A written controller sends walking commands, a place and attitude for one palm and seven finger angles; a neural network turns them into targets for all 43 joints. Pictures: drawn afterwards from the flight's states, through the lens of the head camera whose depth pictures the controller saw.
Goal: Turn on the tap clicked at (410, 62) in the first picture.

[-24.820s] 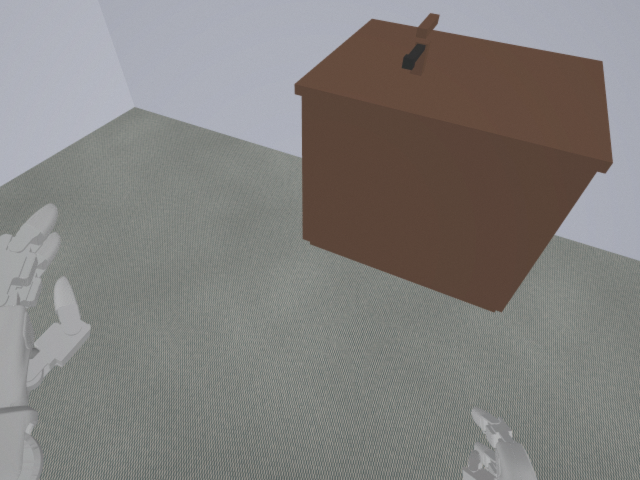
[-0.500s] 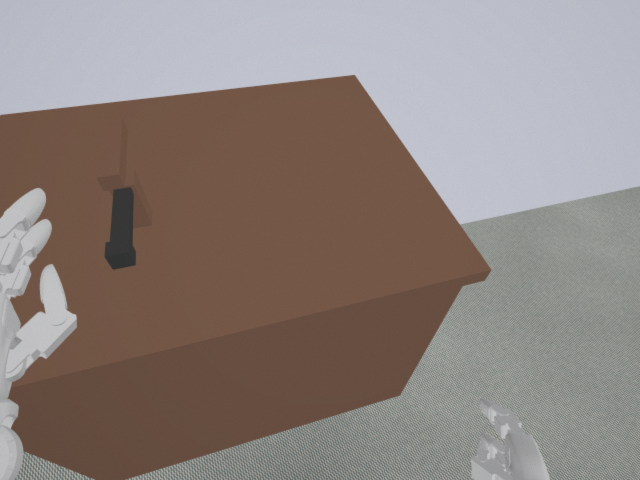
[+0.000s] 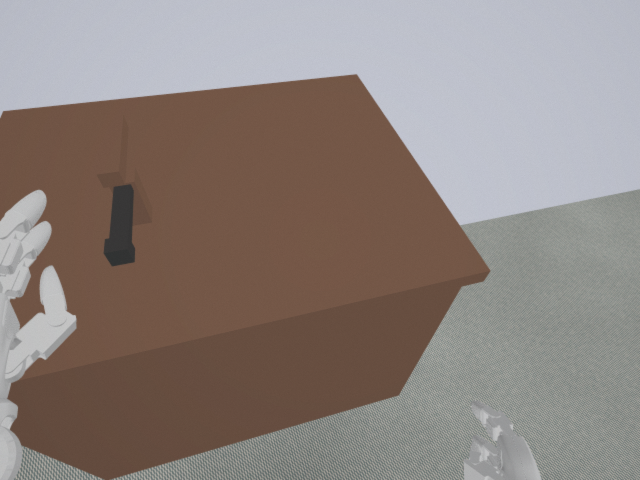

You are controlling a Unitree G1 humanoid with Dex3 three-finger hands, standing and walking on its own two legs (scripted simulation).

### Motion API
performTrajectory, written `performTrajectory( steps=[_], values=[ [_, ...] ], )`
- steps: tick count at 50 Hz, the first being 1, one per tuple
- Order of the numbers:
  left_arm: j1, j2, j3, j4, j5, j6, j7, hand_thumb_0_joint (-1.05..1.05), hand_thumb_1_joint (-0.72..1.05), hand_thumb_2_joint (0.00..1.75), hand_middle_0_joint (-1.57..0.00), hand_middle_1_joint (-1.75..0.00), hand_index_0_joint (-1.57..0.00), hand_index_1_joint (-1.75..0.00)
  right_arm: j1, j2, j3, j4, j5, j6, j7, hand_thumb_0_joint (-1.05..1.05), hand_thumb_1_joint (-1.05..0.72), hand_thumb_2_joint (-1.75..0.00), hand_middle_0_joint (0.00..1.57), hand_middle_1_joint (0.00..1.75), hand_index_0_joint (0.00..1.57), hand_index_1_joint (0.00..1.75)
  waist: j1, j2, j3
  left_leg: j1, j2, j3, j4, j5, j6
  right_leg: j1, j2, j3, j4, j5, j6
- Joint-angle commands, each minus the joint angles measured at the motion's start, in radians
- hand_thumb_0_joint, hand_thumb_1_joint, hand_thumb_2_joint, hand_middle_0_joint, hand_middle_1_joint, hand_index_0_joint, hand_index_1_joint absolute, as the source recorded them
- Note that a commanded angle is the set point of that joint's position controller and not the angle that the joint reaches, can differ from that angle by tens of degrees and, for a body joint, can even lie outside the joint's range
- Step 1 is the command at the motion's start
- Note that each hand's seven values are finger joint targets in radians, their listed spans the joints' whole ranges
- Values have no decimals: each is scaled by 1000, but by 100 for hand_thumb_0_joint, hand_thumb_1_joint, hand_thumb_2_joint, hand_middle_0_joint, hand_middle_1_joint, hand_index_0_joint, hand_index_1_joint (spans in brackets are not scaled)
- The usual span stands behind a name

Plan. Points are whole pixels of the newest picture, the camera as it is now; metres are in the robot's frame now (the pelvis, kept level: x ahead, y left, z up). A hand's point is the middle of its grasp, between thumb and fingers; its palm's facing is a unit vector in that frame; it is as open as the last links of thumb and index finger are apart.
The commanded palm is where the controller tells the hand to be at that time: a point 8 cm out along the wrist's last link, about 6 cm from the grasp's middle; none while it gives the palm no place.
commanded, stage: shuffle to correct the standing spot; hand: left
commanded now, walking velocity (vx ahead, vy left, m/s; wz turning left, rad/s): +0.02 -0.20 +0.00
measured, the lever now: (120, 250) +0.36 +0.29 +0.07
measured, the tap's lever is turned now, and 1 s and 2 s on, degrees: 0 0 0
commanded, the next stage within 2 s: none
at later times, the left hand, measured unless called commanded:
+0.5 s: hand (65, 314) +0.22 +0.25 +0.16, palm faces +0.35 -0.85 -0.40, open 7.4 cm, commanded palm +0.16 +0.29 +0.18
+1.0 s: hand (76, 314) +0.22 +0.24 +0.16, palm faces +0.34 -0.85 -0.41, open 7.4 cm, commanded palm +0.16 +0.28 +0.18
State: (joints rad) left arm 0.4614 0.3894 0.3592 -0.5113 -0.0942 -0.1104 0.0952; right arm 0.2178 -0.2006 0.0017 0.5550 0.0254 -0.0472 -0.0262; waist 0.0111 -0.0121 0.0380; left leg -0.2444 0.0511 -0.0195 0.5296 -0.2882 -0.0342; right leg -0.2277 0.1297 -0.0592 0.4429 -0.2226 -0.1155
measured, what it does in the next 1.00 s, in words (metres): stands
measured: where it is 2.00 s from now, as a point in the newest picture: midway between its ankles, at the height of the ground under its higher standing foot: outside the picture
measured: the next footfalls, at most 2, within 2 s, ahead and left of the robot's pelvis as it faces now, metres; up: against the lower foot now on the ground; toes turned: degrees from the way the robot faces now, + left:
none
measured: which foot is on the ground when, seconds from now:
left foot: down 0.00-1.00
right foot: down 0.00-1.00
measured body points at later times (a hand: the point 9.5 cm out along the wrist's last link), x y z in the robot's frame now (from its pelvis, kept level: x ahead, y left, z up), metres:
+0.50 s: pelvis +0.00 +0.00 +0.00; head +0.03 +0.01 +0.45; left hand +0.20 +0.29 +0.18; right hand +0.17 -0.22 -0.08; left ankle +0.00 +0.15 -0.73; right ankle +0.01 -0.04 -0.73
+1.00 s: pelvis +0.00 +0.00 +0.00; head +0.03 +0.00 +0.45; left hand +0.20 +0.28 +0.19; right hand +0.17 -0.24 -0.08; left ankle +0.00 +0.15 -0.73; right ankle +0.01 -0.04 -0.73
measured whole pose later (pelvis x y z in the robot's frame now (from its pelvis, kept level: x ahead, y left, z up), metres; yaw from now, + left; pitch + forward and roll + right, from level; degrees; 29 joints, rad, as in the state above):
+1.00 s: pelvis +0.00 +0.00 +0.00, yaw +1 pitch +0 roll +0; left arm 0.46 0.40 0.37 -0.52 -0.09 -0.10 0.10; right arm 0.22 -0.21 0.00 0.55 0.03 -0.04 -0.02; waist 0.00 -0.01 0.04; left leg -0.24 0.05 -0.03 0.54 -0.30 -0.04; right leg -0.23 0.13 -0.07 0.47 -0.24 -0.11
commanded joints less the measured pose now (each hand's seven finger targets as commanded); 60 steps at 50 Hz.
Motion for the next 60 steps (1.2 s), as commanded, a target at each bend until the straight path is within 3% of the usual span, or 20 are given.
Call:
performTrajectory(
  steps=[1,9,13,14,18,21,26,30,34,37,39,42,46,50,55,58,60],
  values=[
    [-77,192,125,-217,0,-68,19,0,90,90,-20,-30,-20,-30,-92,-123,-52,-160,-7,-49,-12,0,-90,-90,20,30,20,30,-2,84,-139,39,106,-75,-70,167,93,50,-184,138,-64,168,127],
    [-44,194,132,-217,-6,-62,11,0,90,90,-20,-30,-20,-30,-93,-121,-53,-166,1,-45,-3,0,-90,-90,20,30,20,30,-7,72,-153,36,87,-59,-27,214,78,72,-200,142,-57,236,93],
    [-43,194,137,-210,-8,-63,15,0,90,90,-20,-30,-20,-30,-78,-123,-57,-165,-2,-42,-4,0,-90,-90,20,30,20,30,-8,37,-149,18,72,-45,-9,122,75,57,-217,170,-85,174,85],
    [-46,198,135,-233,-10,-63,15,0,90,90,-20,-30,-20,-30,-92,-118,-53,-164,3,-45,-5,0,-90,-90,20,30,20,30,-12,54,-149,38,64,-43,-7,142,72,43,-221,169,-77,193,74],
    [-56,193,133,-210,-8,-62,18,0,90,90,-20,-30,-20,-30,-82,-123,-55,-162,-3,-44,-7,0,-90,-90,20,30,20,30,-10,42,-127,15,69,-50,-16,91,77,29,-218,174,-92,136,83],
    [-68,189,123,-223,-6,-64,19,0,90,90,-20,-30,-20,-30,-89,-125,-55,-162,-2,-48,-9,0,-90,-90,20,30,20,30,-10,87,-134,34,87,-77,-46,138,81,27,-202,154,-62,151,79],
    [-61,190,125,-220,0,-64,18,0,90,90,-20,-30,-20,-30,-86,-129,-56,-165,-4,-46,-8,0,-90,-90,20,30,20,30,-6,101,-150,21,113,-106,-67,214,86,72,-180,122,-38,182,90],
    [-37,191,130,-212,-3,-64,16,0,90,90,-20,-30,-20,-30,-85,-126,-53,-163,-4,-44,-5,0,-90,-90,20,30,20,30,-10,76,-163,28,105,-84,-30,246,81,76,-189,125,-40,230,79],
    [-32,203,142,-213,-10,-60,15,0,90,90,-20,-30,-20,-30,-83,-123,-58,-162,2,-41,-4,0,-90,-90,20,30,20,30,-14,41,-160,35,73,-44,19,166,70,42,-223,179,-63,235,59],
    [-43,188,133,-194,-13,-58,19,0,90,90,-20,-30,-20,-30,-75,-120,-58,-160,0,-40,-4,0,-90,-90,20,30,20,30,-16,-2,-150,16,44,-13,50,73,66,22,-251,214,-101,168,60],
    [-40,207,145,-214,-17,-57,22,0,90,90,-20,-30,-20,-30,-88,-115,-53,-160,6,-41,-5,0,-90,-90,20,30,20,30,-16,-6,-149,38,32,-4,46,84,64,17,-264,222,-108,176,47],
    [-53,191,129,-215,-13,-62,25,0,90,90,-20,-30,-20,-30,-87,-119,-51,-160,-1,-39,-6,0,-90,-90,20,30,20,30,-14,25,-131,37,52,-25,-1,91,72,9,-245,194,-99,140,66],
    [-56,196,130,-226,-4,-65,27,0,90,90,-20,-30,-20,-30,-98,-125,-50,-163,-3,-38,-8,0,-90,-90,20,30,20,30,-9,113,-129,25,106,-90,-63,157,92,36,-192,140,-54,149,103],
    [-38,192,130,-210,-1,-60,22,0,90,90,-20,-30,-20,-30,-92,-125,-49,-164,-3,-36,-6,0,-90,-90,20,30,20,30,-9,89,-144,10,111,-90,-51,208,90,77,-181,118,-48,194,106],
    [-26,178,119,-197,-11,-52,20,0,90,90,-20,-30,-20,-30,-79,-124,-55,-161,2,-37,-1,0,-90,-90,20,30,20,30,-16,16,-161,25,55,-21,36,143,70,63,-234,178,-85,238,80],
    [-39,187,125,-193,-17,-50,26,0,90,90,-20,-30,-20,-30,-74,-117,-54,-161,4,-37,-2,0,-90,-90,20,30,20,30,-16,-35,-138,14,20,8,64,35,62,27,-270,232,-149,125,72],
    [-59,179,109,-214,-17,-54,30,0,90,90,-20,-30,-20,-30,-89,-114,-44,-154,4,-38,-3,0,-90,-90,20,30,20,30,-18,12,-124,44,24,-1,23,49,65,-1,-271,220,-145,94,55]
  ],
)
